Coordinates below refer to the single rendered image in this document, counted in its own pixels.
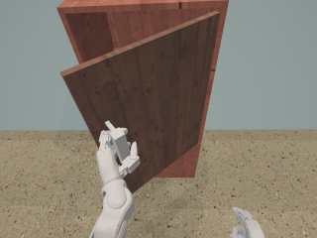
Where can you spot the handle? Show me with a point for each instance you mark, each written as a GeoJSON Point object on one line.
{"type": "Point", "coordinates": [120, 142]}

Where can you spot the robot left forearm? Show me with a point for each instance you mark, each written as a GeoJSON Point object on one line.
{"type": "Point", "coordinates": [118, 206]}

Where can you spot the left robot hand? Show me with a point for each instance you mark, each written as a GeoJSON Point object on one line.
{"type": "Point", "coordinates": [106, 158]}

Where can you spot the right robot hand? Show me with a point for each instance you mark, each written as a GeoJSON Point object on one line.
{"type": "Point", "coordinates": [252, 228]}

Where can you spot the cupboard door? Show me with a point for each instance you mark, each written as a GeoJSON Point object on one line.
{"type": "Point", "coordinates": [155, 87]}

